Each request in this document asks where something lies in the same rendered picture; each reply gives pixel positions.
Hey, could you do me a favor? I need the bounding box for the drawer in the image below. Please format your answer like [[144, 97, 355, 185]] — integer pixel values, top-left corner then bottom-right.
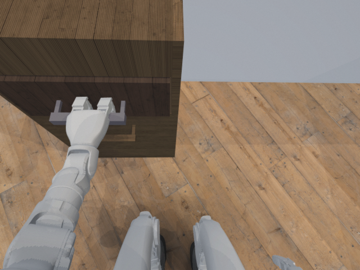
[[0, 75, 170, 116]]

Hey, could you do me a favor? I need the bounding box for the right robot hand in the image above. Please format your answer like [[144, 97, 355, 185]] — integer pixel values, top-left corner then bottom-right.
[[272, 255, 302, 270]]

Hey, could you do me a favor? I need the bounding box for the robot left forearm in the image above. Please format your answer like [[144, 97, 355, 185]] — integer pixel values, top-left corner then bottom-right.
[[3, 144, 99, 269]]

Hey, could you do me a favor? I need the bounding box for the right robot thigh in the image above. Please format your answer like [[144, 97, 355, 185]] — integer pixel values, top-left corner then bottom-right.
[[193, 219, 245, 270]]

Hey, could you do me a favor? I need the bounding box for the cabinet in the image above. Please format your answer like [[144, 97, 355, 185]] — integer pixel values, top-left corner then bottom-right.
[[0, 0, 184, 158]]

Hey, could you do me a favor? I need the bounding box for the handle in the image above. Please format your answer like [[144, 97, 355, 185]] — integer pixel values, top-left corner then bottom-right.
[[49, 100, 127, 125], [100, 134, 137, 144]]

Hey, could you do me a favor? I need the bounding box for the left robot hand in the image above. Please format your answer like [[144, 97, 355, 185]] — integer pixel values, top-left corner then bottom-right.
[[66, 97, 116, 148]]

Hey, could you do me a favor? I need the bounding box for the left robot upper arm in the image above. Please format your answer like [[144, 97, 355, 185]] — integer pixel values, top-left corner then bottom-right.
[[0, 224, 76, 270]]

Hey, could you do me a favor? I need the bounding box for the left robot shin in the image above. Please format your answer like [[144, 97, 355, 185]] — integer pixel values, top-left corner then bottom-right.
[[130, 211, 161, 270]]

